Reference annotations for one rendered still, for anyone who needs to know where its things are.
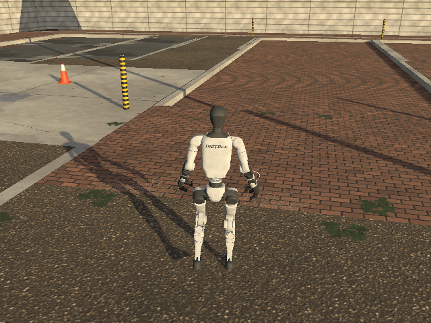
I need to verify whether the robot right thigh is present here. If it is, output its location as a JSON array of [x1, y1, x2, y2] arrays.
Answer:
[[224, 187, 238, 231]]

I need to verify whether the right robot hand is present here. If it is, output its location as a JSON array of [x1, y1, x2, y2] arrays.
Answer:
[[244, 184, 259, 200]]

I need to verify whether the robot right foot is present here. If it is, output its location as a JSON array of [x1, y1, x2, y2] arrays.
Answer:
[[225, 255, 234, 271]]

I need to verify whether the robot left forearm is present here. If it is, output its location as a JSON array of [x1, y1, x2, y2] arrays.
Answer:
[[179, 161, 191, 182]]

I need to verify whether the robot right forearm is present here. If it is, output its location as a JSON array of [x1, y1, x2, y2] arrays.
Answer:
[[244, 163, 257, 188]]

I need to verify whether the left robot hand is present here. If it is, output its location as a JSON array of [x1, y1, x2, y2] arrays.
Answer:
[[178, 180, 193, 192]]

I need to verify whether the right robot upper arm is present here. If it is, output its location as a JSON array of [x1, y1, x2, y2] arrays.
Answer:
[[231, 136, 250, 174]]

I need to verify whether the left robot upper arm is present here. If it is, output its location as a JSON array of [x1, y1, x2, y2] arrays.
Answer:
[[185, 135, 203, 171]]

